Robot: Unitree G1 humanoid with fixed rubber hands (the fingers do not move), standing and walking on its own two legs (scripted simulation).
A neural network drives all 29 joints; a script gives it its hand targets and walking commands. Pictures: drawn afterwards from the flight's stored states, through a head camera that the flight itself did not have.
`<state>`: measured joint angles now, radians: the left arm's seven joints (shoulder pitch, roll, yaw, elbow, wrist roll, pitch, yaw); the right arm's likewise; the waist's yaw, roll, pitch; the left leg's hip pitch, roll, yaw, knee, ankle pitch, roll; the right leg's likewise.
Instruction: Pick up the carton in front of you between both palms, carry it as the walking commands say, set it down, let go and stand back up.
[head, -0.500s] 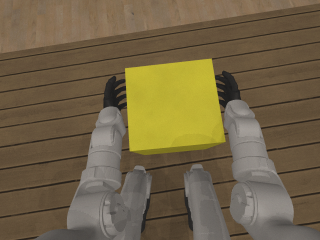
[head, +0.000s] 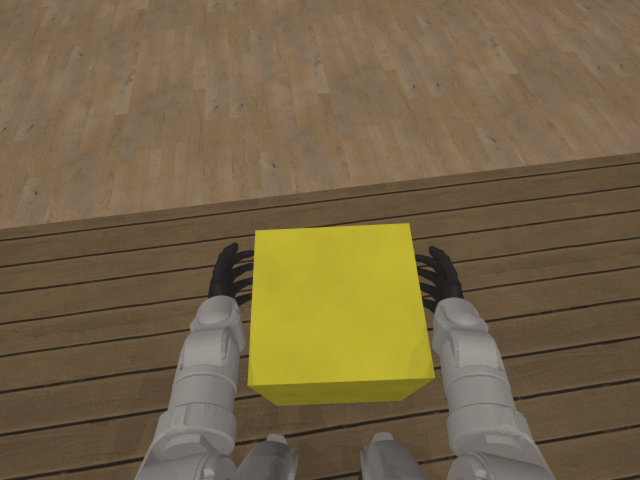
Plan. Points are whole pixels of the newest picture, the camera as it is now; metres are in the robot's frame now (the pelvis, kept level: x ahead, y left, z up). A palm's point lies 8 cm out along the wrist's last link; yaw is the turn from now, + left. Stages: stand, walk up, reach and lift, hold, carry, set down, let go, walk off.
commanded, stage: reach and lift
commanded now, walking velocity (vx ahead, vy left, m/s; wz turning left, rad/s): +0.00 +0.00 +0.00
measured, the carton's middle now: (335, 324) +0.34 -0.01 -0.11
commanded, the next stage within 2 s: hold in 1.38 s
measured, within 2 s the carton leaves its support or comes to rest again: neither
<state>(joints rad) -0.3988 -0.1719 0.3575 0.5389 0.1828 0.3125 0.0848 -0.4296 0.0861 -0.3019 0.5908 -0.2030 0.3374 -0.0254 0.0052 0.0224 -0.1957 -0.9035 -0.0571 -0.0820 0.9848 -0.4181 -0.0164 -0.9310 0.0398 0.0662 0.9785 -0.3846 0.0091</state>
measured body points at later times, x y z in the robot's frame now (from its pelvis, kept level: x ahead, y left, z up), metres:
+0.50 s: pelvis +0.01 +0.00 +0.07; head -0.03 +0.00 +0.51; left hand +0.33 +0.15 +0.09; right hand +0.32 -0.15 +0.08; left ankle +0.03 +0.13 -0.67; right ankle +0.04 -0.12 -0.67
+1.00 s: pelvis +0.02 +0.00 +0.07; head -0.01 +0.00 +0.52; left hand +0.33 +0.15 +0.10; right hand +0.32 -0.15 +0.09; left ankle +0.03 +0.13 -0.67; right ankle +0.04 -0.12 -0.67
